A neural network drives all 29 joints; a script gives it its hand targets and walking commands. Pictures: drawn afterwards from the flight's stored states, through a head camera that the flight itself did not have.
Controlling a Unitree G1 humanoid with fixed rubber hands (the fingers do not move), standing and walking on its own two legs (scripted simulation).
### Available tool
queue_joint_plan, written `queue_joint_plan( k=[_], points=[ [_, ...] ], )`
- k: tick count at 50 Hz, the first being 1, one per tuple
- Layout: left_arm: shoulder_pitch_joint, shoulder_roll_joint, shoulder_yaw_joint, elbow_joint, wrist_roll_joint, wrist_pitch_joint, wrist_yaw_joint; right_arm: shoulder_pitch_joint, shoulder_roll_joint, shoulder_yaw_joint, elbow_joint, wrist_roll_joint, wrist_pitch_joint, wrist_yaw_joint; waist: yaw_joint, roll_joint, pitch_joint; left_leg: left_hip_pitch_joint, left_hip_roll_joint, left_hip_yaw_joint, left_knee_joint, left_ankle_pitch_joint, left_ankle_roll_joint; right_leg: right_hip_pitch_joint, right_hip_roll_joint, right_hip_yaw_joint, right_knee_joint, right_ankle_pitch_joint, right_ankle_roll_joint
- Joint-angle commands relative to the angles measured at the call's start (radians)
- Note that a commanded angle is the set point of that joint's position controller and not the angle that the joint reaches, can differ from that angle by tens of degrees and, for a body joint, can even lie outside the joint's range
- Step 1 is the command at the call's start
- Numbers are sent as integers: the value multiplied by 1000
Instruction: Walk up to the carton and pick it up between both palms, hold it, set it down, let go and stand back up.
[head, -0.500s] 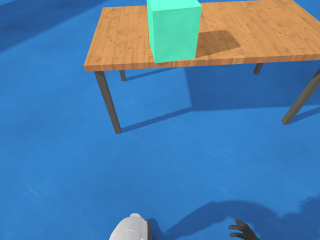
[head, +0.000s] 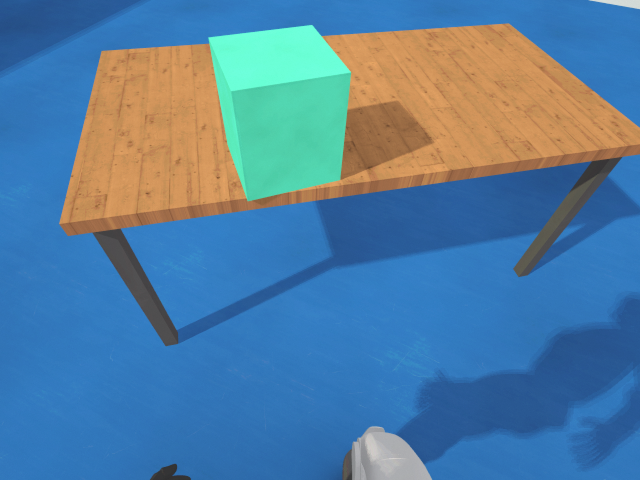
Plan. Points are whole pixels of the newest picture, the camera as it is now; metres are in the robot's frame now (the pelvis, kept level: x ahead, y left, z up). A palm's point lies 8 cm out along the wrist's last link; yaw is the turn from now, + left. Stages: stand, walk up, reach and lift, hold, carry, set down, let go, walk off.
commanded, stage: walk up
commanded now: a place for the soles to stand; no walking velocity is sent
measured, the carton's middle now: (279, 114) +0.77 +0.06 +0.01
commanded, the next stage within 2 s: none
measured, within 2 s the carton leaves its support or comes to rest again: neither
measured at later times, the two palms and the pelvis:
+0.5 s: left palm (135, 467) +0.16 +0.23 -0.10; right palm (464, 377) +0.26 -0.24 -0.13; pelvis +0.21 -0.01 +0.01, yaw +0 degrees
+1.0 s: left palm (141, 299) +0.42 +0.30 -0.13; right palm (420, 310) +0.37 -0.18 -0.11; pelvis +0.36 +0.06 +0.01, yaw +2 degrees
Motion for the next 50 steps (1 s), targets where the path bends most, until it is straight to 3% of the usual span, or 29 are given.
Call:
queue_joint_plan(
  k=[1, 2, 3, 4, 5, 6, 7, 9, 11, 13, 15, 17, 21, 23, 26, 29, 30, 31, 32, 33, 34, 35, 37, 40, 42, 44, 46, 47, 50],
  points=[
    [-2, 68, 24, -61, 10, -28, 9, 79, -174, -33, -11, -15, 17, -11, 10, 138, 106, -121, 274, -156, -107, 260, 139, 129, 17, -25, -121, -61, -29],
    [72, 77, 35, -45, 12, -36, 14, 54, -175, -28, -15, -17, 24, -10, 51, 96, 85, -149, 259, -135, -19, 261, 137, 229, 35, -32, -164, -61, -41],
    [196, 109, 56, -12, 15, -45, 24, 54, -157, -16, -16, -20, 29, -7, 105, 13, 13, -179, 193, -87, 185, 295, 116, 382, 66, -32, -195, -68, -57],
    [316, 158, 78, 10, 24, -46, 33, 98, -119, 3, -21, -13, 32, -5, 142, -97, -97, -279, 119, -28, 445, 190, 81, 555, -39, 113, -198, -124, -85],
    [379, 237, 94, 5, 27, -41, 42, 168, -82, 13, -39, -12, 41, -2, 125, -229, -172, -473, 1, -47, 722, -195, 26, 689, -301, 565, -272, -242, -143],
    [371, 263, 109, -15, -30, -30, 61, 137, -155, -13, -68, 11, 57, -5, 148, -179, -153, -603, -5, -137, 813, -217, 7, 694, -377, 827, -447, -450, -227],
    [332, 228, 94, -28, -58, -29, 72, 32, -197, -21, -86, -4, 61, -5, 142, -93, -80, -624, 42, -205, 848, -151, 2, 618, -360, 812, -526, -461, -187],
    [251, 173, 73, -29, -50, -37, 77, -39, -152, -18, -105, 8, 50, 2, 101, -26, 35, -616, 70, -233, 831, -35, -7, 485, -307, 505, -493, -136, -116],
    [194, 103, 54, -23, -32, -50, 61, -10, -98, -10, -89, 5, 47, 8, 36, -52, 53, -503, 83, -238, 732, 42, -12, 377, -209, 284, -484, 101, -84],
    [233, 69, 45, 2, -25, -60, 48, 23, -66, -6, -65, -3, 52, 18, 13, -53, 14, -437, 55, -209, 710, 100, -20, 352, -137, 167, -464, 226, -57],
    [240, 91, 51, 7, -31, -66, 48, 16, -48, -3, -56, -8, 60, 28, -3, -75, -4, -457, 34, -175, 687, 180, -31, 359, -100, 89, -452, 266, -52],
    [258, 109, 54, 8, -40, -68, 48, -48, -55, -4, -66, -10, 70, 30, 5, -107, 22, -500, 40, -152, 638, 250, -40, 342, -96, 66, -464, 194, -55],
    [329, 124, 49, 23, -29, -71, 41, -223, -94, -3, -107, -16, 68, 30, 64, -129, 111, -594, 92, -160, 422, 302, -54, 375, -156, 110, -507, -19, -107],
    [354, 142, 52, 33, -13, -67, 38, -270, -98, -2, -114, -22, 61, 31, 86, -125, 119, -591, 95, -152, 325, 276, -54, 415, -183, 117, -506, -83, -140],
    [352, 172, 57, 44, 0, -59, 38, -290, -92, -8, -115, -27, 52, 29, 88, -115, 128, -513, 87, -136, 231, 210, -37, 408, -219, 105, -489, -124, -180],
    [311, 185, 53, 52, 4, -50, 40, -196, -82, -23, -88, -27, 34, 19, 37, -62, 116, -326, 60, -121, 143, 216, -11, 353, -223, 91, -389, -73, -172],
    [290, 176, 46, 48, 7, -45, 40, -110, -95, -36, -62, -29, 27, 13, -8, 5, 81, -201, 34, -106, 88, 246, -1, 318, -190, 55, -264, -25, -152],
    [315, 145, 31, 49, 9, -41, 37, 3, -133, -58, -26, -29, 20, 5, -47, 111, -8, -52, 16, -115, 60, 250, 16, 293, -105, -5, -38, 12, -117],
    [371, 94, 10, 41, 1, -36, 36, 93, -188, -79, -19, -38, 18, -3, -60, 248, -127, 93, 188, -339, 32, 224, 53, 188, -11, -78, 230, -175, -64],
    [409, 61, 6, 9, -4, -23, 40, 93, -236, -85, -40, -20, 25, -11, -30, 321, -118, 145, 359, -675, -50, 278, 121, 21, 87, -23, 430, -515, -19],
    [371, 128, 22, -6, -15, -7, 48, 89, -253, -95, -46, 36, 35, -23, -59, 279, -124, 125, 417, -817, -171, 141, 180, -35, 53, 39, 504, -508, -13],
    [287, 151, 27, -23, -10, -2, 48, 34, -218, -80, -58, 57, 41, -30, -41, 198, -45, 29, 394, -761, -227, 139, 149, -45, 22, 90, 547, -456, -5],
    [230, 111, 23, -28, -26, -6, 39, -51, -159, -56, -77, 37, 39, -35, 4, 124, 59, -126, 322, -487, -184, 416, 80, -3, -10, 111, 491, -365, -4],
    [265, 62, 14, 2, -16, 0, 38, -100, -90, -33, -75, 19, 22, -21, 69, 136, 42, -241, 204, -263, -139, 787, 57, 158, 15, 78, 388, -264, 9],
    [269, 44, 8, 21, -22, 10, 43, -127, -101, -30, -82, 25, 16, -26, 96, 153, -5, -251, 172, -170, -83, 1015, 61, 217, 48, 50, 324, -183, 21],
    [213, 46, 5, 24, -32, 22, 53, -135, -126, -34, -93, 33, 22, -33, 91, 182, -22, -217, 158, -138, -54, 1080, 54, 197, 61, 22, 249, -138, 29],
    [105, 67, 5, 8, -27, 29, 67, -126, -136, -27, -102, 36, 33, -36, 38, 217, -64, -140, 159, -154, -14, 1034, 46, 174, 52, 23, 127, -123, 25],
    [62, 69, 0, 7, -33, 30, 73, -132, -145, -29, -101, 31, 41, -38, 33, 229, -55, -124, 161, -158, 7, 1003, 55, 156, 49, 9, 79, -102, 25],
    [-1, 89, 5, 1, -31, 36, 83, -117, -175, -34, -97, 18, 64, -44, 8, 190, -62, -105, 215, -210, 51, 951, 85, 185, 54, 0, -21, -123, 13]
  ],
)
